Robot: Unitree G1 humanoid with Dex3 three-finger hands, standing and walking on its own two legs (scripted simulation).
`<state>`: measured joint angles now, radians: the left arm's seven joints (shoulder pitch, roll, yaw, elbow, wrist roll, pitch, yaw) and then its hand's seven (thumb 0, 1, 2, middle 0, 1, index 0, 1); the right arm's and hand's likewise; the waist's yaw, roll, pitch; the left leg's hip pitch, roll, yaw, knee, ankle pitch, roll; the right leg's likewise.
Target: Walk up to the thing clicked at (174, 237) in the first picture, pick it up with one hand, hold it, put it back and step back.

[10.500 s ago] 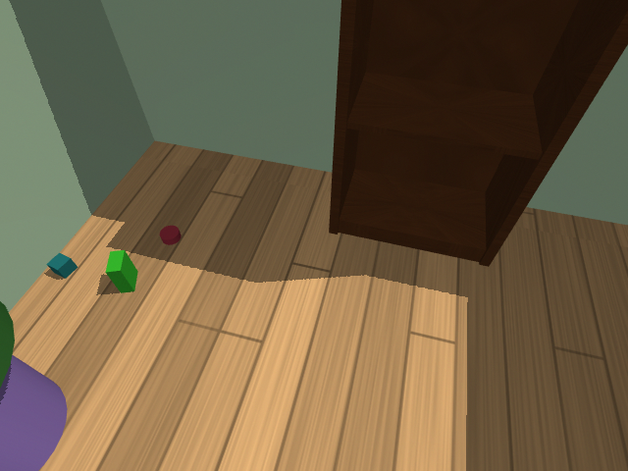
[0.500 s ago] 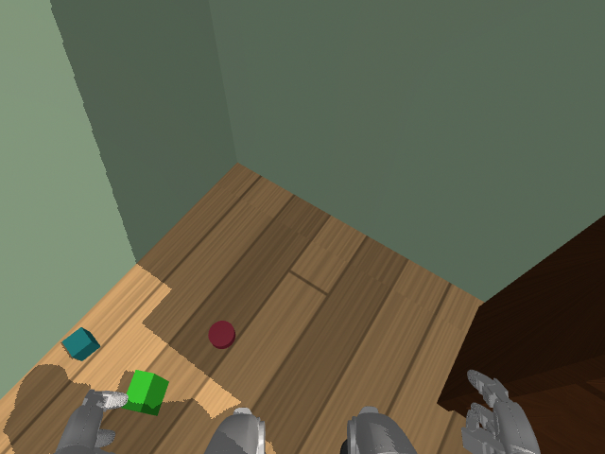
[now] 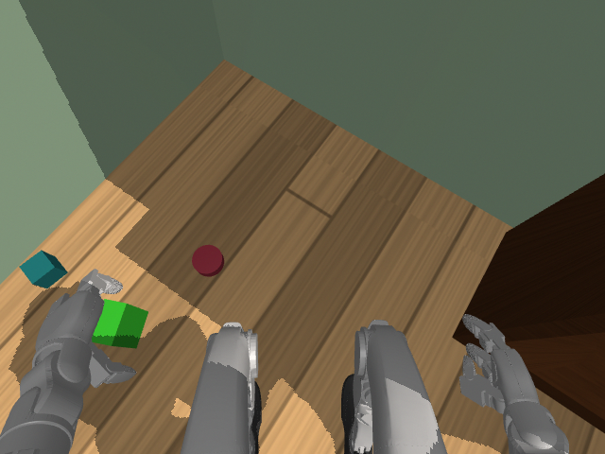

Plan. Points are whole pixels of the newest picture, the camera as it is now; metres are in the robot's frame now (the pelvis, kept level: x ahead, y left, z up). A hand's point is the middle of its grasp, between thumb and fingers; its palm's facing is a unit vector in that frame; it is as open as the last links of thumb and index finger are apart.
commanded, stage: rise first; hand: left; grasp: from above
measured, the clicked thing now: (208, 260) +0.48 +0.24 -0.53
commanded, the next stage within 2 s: approach in 1.68 s
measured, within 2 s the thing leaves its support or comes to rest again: neither
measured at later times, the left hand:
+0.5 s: hand (145, 284) +0.37 +0.30 -0.29, palm faces -0.47 -0.17 -0.87, open 13.9 cm
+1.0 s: hand (161, 267) +0.42 +0.30 -0.36, palm faces -0.45 -0.02 -0.89, open 14.0 cm
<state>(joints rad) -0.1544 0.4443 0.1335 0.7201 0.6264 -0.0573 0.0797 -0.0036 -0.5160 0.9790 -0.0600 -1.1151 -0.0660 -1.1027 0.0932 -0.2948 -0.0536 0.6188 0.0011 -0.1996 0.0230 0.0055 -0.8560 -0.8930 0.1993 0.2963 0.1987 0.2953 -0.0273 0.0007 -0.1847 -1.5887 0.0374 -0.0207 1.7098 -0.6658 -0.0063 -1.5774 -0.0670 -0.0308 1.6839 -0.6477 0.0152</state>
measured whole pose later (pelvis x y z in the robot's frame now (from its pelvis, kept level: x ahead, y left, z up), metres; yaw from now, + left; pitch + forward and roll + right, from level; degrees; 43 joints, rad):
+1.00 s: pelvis -0.04 +0.01 -0.20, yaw -5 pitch +34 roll -7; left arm -0.90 0.77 0.15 1.40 1.31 -0.30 0.39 0.00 -0.50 0.99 -0.12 -0.97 -0.12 -0.96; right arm 0.12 -0.27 0.01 0.77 -0.15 -0.04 0.13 0.00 -0.91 -0.91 0.20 0.30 0.20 0.29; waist -0.19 -0.02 -0.05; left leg -2.28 0.02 -0.10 2.36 -0.68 0.02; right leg -2.22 -0.06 -0.05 2.27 -0.65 0.04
